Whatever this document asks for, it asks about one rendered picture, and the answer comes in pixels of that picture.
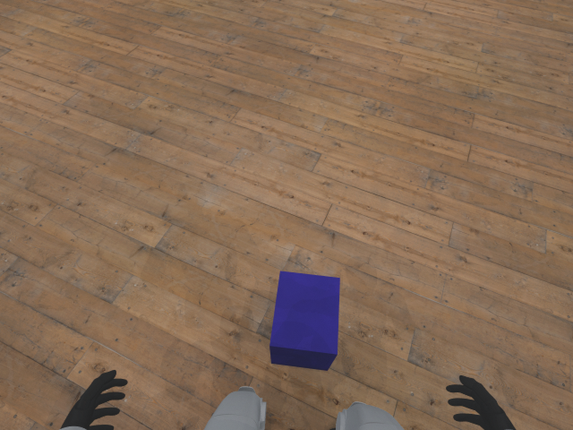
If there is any carton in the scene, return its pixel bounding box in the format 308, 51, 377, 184
269, 271, 340, 371

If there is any right robot hand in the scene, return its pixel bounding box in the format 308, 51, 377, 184
446, 375, 516, 430

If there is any robot right thigh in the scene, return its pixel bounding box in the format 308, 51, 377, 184
336, 404, 404, 430

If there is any robot left thigh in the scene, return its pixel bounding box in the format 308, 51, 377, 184
204, 391, 267, 430

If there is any robot thigh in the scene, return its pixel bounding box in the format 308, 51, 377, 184
204, 391, 267, 430
336, 404, 404, 430

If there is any left robot hand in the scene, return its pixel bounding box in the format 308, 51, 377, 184
60, 370, 128, 430

